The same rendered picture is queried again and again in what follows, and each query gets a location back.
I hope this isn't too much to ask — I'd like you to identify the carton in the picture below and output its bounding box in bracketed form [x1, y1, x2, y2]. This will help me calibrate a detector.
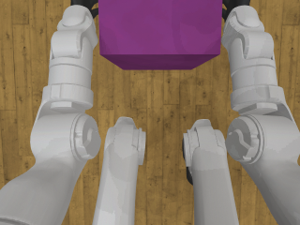
[98, 0, 223, 70]

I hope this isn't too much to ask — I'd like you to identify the robot left forearm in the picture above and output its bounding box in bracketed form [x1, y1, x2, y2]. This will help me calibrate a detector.
[30, 5, 98, 152]

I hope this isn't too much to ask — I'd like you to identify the robot left thigh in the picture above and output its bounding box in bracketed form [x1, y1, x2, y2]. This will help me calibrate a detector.
[92, 123, 146, 225]

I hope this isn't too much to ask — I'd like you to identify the robot right forearm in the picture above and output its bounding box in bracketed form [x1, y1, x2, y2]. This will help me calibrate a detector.
[221, 5, 297, 126]

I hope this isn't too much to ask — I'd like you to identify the robot right shin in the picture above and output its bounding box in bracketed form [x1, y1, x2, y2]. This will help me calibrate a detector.
[188, 119, 227, 176]

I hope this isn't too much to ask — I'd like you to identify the right robot hand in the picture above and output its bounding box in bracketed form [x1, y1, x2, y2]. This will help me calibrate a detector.
[221, 0, 250, 22]

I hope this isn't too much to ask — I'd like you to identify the robot left upper arm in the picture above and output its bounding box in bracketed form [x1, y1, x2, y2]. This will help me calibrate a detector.
[0, 112, 101, 225]

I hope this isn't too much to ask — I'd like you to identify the left robot hand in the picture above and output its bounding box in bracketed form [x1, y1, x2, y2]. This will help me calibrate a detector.
[70, 0, 98, 19]

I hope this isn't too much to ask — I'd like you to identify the robot right upper arm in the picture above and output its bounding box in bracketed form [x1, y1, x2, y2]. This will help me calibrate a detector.
[225, 114, 300, 225]

